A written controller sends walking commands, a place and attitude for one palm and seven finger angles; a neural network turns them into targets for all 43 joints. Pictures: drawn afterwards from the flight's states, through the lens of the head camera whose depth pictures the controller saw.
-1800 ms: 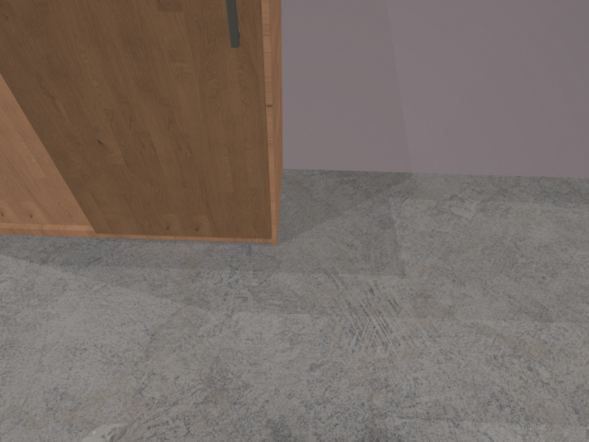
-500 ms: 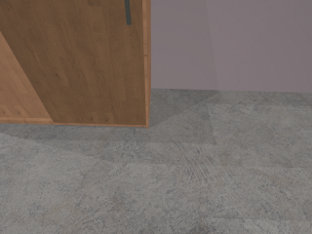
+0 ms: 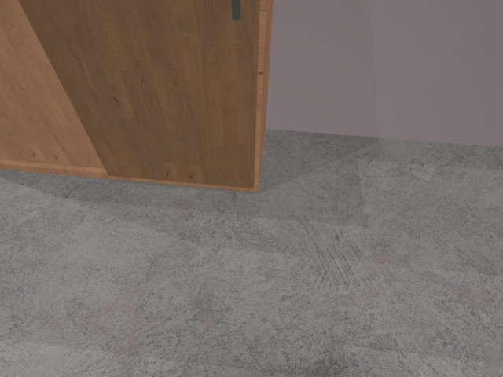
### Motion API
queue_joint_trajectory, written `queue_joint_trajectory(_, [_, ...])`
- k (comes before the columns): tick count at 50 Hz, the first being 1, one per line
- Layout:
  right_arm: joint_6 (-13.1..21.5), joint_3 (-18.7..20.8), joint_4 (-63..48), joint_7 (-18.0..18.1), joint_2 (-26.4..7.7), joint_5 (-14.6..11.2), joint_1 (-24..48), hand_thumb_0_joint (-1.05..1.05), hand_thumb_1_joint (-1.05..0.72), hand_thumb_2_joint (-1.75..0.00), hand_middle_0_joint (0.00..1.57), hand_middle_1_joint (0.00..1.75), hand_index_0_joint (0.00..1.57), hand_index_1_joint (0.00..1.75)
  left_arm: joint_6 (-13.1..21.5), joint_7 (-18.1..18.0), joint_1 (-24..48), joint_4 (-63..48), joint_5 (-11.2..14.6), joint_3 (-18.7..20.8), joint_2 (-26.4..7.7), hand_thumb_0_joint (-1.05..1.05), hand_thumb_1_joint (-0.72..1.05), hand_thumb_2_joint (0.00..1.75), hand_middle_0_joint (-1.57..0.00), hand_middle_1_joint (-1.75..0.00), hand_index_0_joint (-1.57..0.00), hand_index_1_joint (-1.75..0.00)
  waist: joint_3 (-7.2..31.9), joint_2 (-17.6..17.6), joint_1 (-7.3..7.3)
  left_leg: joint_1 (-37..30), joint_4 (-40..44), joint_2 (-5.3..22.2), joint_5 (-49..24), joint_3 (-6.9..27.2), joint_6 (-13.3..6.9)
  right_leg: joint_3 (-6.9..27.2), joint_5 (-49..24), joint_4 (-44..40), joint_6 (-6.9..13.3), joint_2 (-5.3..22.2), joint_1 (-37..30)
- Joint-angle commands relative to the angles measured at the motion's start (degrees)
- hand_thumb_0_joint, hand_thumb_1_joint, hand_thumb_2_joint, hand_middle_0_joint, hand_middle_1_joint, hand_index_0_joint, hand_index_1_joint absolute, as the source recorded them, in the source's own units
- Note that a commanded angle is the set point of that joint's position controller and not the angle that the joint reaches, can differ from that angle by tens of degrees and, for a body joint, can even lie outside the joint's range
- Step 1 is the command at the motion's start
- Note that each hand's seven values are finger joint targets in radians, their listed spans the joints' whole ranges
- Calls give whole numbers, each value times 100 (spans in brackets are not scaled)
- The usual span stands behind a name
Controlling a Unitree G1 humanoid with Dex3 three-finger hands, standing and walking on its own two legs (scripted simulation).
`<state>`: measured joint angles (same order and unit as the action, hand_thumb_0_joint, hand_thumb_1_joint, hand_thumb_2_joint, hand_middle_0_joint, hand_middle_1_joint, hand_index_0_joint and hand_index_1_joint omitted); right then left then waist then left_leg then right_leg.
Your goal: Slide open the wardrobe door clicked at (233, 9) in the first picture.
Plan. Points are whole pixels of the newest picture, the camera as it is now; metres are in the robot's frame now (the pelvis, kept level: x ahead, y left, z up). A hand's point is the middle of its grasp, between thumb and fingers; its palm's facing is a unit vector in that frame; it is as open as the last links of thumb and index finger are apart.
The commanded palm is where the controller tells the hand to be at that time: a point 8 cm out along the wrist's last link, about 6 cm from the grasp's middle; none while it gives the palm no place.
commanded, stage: walk to a spot facing it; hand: right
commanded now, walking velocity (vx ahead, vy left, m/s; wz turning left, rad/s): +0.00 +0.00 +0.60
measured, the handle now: out of the picture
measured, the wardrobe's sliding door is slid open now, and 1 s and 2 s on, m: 0.00 0.00 0.00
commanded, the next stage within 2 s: turn to face it in 1.54 s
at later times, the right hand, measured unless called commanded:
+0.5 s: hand out of the picture +0.06 -0.17 -0.15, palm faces -0.16 +0.96 -0.24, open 7.4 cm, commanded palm none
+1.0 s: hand (315, 321) +0.26 -0.12 -0.17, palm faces -0.52 +0.84 -0.16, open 7.4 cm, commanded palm none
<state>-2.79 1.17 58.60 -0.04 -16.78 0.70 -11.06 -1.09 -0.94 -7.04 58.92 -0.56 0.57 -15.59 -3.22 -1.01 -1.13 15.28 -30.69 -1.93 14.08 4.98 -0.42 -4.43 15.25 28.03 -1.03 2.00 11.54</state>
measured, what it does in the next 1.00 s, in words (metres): steps on the spot, turning left: right foot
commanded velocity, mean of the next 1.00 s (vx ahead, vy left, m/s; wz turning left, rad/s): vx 0.21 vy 0.00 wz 0.60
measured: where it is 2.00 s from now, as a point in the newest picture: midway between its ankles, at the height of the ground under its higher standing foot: (185, 347)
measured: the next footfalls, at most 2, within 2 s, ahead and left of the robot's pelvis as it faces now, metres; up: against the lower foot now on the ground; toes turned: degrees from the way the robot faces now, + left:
right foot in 0.66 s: +0.05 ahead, -0.11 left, +0.00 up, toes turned +21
left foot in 1.18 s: +0.20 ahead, +0.24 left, +0.00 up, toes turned +48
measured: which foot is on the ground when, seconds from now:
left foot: down 0.00-0.66, up 0.68-1.00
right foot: down 0.00-0.16, up 0.18-0.64, down 0.66-1.00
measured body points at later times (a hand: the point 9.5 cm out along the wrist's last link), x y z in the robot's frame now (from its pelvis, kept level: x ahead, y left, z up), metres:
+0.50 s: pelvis -0.02 +0.02 +0.01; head +0.01 +0.04 +0.45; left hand +0.02 +0.30 -0.14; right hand +0.07 -0.22 -0.13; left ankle +0.00 +0.10 -0.74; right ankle -0.01 -0.14 -0.67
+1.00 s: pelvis +0.08 +0.01 +0.00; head +0.11 -0.01 +0.45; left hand -0.09 +0.18 -0.13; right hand +0.29 -0.16 -0.16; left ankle +0.07 +0.19 -0.65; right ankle +0.02 -0.13 -0.74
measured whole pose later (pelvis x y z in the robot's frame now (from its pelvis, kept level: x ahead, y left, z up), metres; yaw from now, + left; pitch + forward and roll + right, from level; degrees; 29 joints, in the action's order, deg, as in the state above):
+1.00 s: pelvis +0.08 +0.01 +0.00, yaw +34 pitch +0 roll +2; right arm -3.1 5.8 53.5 -3.2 -15.1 1.9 -11.7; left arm 3.7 -1.9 -25.8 58.7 -1.0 0.2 -8.6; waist -1.7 -3.0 0.2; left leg 39.9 -63.8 3.6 8.2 -1.7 1.9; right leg -12.8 22.1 18.3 0.0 3.4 -4.1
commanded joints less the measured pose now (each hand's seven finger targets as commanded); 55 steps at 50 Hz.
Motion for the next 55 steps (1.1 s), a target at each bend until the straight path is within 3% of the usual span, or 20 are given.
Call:
queue_joint_trajectory(1, [39,223,-638,-29,-618,35,-116,0,-90,-90,20,30,20,30,68,-99,-71,-525,-23,394,-1120,0,90,90,-20,-30,-20,-30,404,936,65,586,-1100,174,-336,-84,24,930,-749,-676,608,1475,-138])
queue_joint_trajectory(4, [-2,297,-762,-67,-428,37,-346,0,-90,-90,20,30,20,30,108,-89,158,-722,-42,450,-1039,0,90,90,-20,-30,-20,-30,414,1265,-77,437,-1922,362,1338,-345,103,859,-1625,-599,990,1959,171])
queue_joint_trajectory(6, [52,357,-684,-88,-413,60,-874,0,-90,-90,20,30,20,30,73,-88,390,-828,-54,479,-992,0,90,90,-20,-30,-20,-30,442,761,-389,-301,-710,438,450,-357,51,256,-1393,546,563,1593,605])
queue_joint_trajectory(7, [140,438,-654,-55,-781,123,-1112,0,-90,-90,20,30,20,30,2,-59,303,-882,-26,447,-720,0,90,90,-20,-30,-20,-30,382,-721,-469,-495,657,977,-739,718,-124,-322,-72,2064,30,761,1154])
queue_joint_trajectory(8, [210,504,-709,42,-1317,136,-1114,0,-90,-90,20,30,20,30,-25,-36,200,-1088,-14,367,-274,0,90,90,-20,-30,-20,-30,175,-2163,-325,-444,1449,2203,-2124,3001,-540,-122,1924,3483,-269,-111,2372])
queue_joint_trajectory(9, [173,505,-751,112,-1212,58,-1101,0,-90,-90,20,30,20,30,-62,-61,189,-1076,-1,395,-476,0,90,90,-20,-30,-20,-30,338,-1428,-319,-351,1578,2209,-1673,2735,-815,661,1731,3794,-154,47,2116])
queue_joint_trajectory(11, [173,495,-934,110,-909,43,-497,0,-90,-90,20,30,20,30,-69,-27,116,-918,1,440,-483,0,90,90,-20,-30,-20,-30,138,-934,-86,-10,1592,1679,-450,2376,-654,691,933,3996,-154,215,2130])
queue_joint_trajectory(15, [250,458,-970,107,-630,22,-436,0,-90,-90,20,30,20,30,-35,-27,-79,-789,-36,427,-362,0,90,90,-20,-30,-20,-30,590,-301,24,-543,1250,1292,-1255,1741,-781,637,365,3687,-285,203,1999])
queue_joint_trajectory(26, [331,529,-857,14,-661,93,-883,0,-90,-90,20,30,20,30,137,54,246,-1129,-78,408,-341,0,90,90,-20,-30,-20,-30,494,-690,-272,-561,1893,1027,1608,2584,-1083,510,855,1912,-252,0,1758])
queue_joint_trajectory(29, [297,553,-964,-1,-737,102,-606,0,-90,-90,20,30,20,30,236,29,-131,-1095,-6,388,-271,0,90,90,-20,-30,-20,-30,589,-809,-149,-13,1740,878,1236,2587,-1051,460,995,773,-81,-223,692])
queue_joint_trajectory(31, [273,560,-1048,-19,-709,65,-319,0,-90,-90,20,30,20,30,312,-17,-794,-888,20,391,-287,0,90,90,-20,-30,-20,-30,698,-767,157,768,1314,503,1254,2280,-736,374,371,-439,33,-338,-695])
queue_joint_trajectory(32, [278,518,-1130,-44,-518,42,-165,0,-90,-90,20,30,20,30,364,-91,-1274,-773,32,436,-516,0,90,90,-20,-30,-20,-30,845,-202,428,1728,690,141,1497,1827,-449,675,401,-979,134,95,-1954])
queue_joint_trajectory(33, [278,454,-1232,-118,-132,-10,-140,0,-90,-90,20,30,20,30,378,-138,-1570,-731,-35,554,-1071,0,90,90,-20,-30,-20,-30,792,1396,629,2977,-811,-550,1901,836,-152,2326,1893,-1759,418,1561,-2625])
queue_joint_trajectory(34, [321,495,-1433,-145,-182,25,209,0,-90,-90,20,30,20,30,355,-129,-1438,-831,-20,590,-1338,0,90,90,-20,-30,-20,-30,187,1717,616,3443,-1934,-156,1619,78,63,3302,2622,-2161,803,2677,-1839])
queue_joint_trajectory(35, [352,549,-1515,-207,-386,72,334,0,-90,-90,20,30,20,30,359,-102,-1109,-1007,-20,507,-1142,0,90,90,-20,-30,-20,-30,-165,991,459,3197,-2407,169,1227,100,136,3234,2572,-2278,1055,2712,-1070])
queue_joint_trajectory(37, [268,615,-1141,-298,-337,164,-36,0,-90,-90,20,30,20,30,436,-90,-747,-950,-52,353,-634,0,90,90,-20,-30,-20,-30,-456,763,94,2922,-3202,257,389,-67,200,1948,1749,-2160,632,1890,-485])
queue_joint_trajectory(40, [190,532,-992,-357,-23,158,-248,0,-90,-90,20,30,20,30,544,-118,-1017,-832,-34,244,-375,0,90,90,-20,-30,-20,-30,-494,776,-6,2885,-3885,285,-353,-284,246,810,374,-1978,368,1338,-449])
queue_joint_trajectory(45, [146,412,-1080,-350,177,150,221,0,-90,-90,20,30,20,30,627,-167,-1950,-441,-30,156,-133,0,90,90,-20,-30,-20,-30,-555,933,182,3422,-3931,444,-575,-595,264,176,-2141,-1524,319,1332,-1202])
queue_joint_trajectory(51, [221,250,-1310,-407,393,105,1389,0,-90,-90,20,30,20,30,606,-177,-2588,-51,-125,191,-162,0,90,90,-20,-30,-20,-30,-796,943,526,3145,-1914,472,-355,-1285,72,-406,-3497,-1303,606,1523,-1833])
queue_joint_trajectory(55, [328,311,-991,-322,131,99,469,0,-90,-90,20,30,20,30,569,-138,-2399,-14,-74,333,-531,0,90,90,-20,-30,-20,-30,110,1119,48,1056,-769,-127,78,-1760,-356,-1034,-6349,278,478,1602,-1860])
